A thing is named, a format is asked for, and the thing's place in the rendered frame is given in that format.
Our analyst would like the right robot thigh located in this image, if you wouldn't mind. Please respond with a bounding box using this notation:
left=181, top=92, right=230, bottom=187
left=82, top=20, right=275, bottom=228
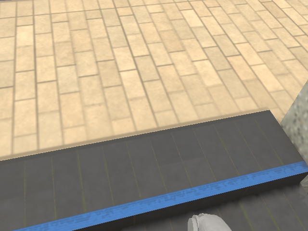
left=188, top=214, right=232, bottom=231

